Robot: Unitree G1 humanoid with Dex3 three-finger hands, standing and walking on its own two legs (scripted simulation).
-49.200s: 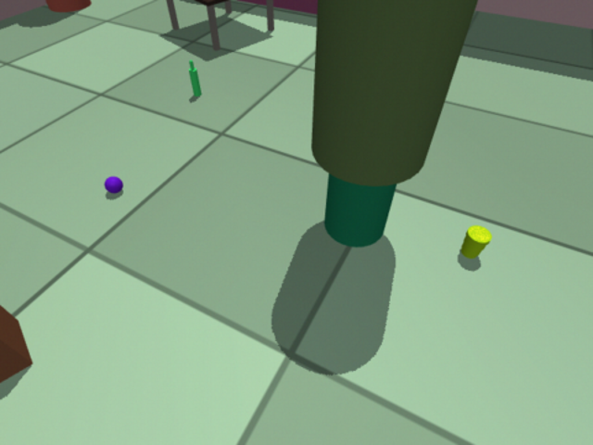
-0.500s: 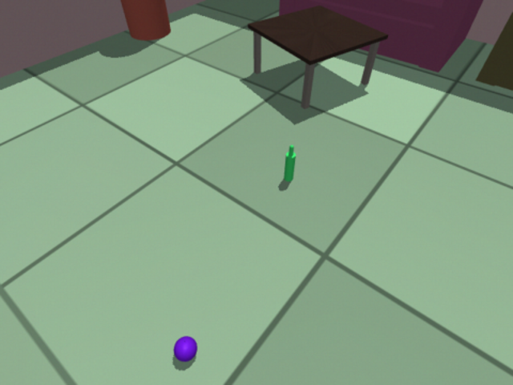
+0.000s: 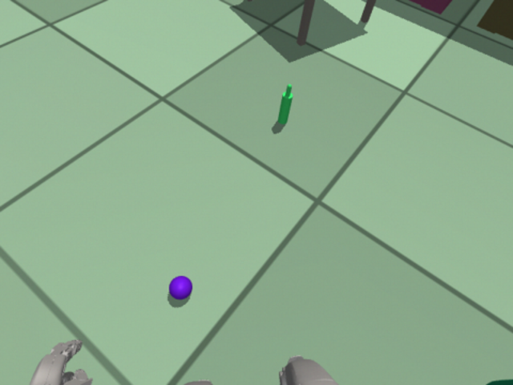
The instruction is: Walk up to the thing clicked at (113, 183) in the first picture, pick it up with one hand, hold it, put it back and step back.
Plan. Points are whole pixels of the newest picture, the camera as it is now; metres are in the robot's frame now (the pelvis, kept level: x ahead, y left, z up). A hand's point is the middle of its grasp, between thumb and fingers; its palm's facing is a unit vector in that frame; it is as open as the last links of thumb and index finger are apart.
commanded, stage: step back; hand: left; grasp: from above
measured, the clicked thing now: (180, 287) +0.47 +0.21 -0.72
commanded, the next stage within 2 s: none
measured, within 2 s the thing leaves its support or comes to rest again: neither
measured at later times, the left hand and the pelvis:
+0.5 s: hand out of the picture +0.04 +0.25 -0.13, palm faces -0.08 -0.91 -0.41, open 7.4 cm; pelvis -0.08 +0.00 +0.00, yaw -5 degrees
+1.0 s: hand out of the picture -0.12 +0.28 -0.14, palm faces -0.01 -0.93 -0.36, open 7.4 cm; pelvis -0.23 +0.02 +0.01, yaw -2 degrees
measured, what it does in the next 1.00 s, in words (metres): walks backwards: right foot, then left foot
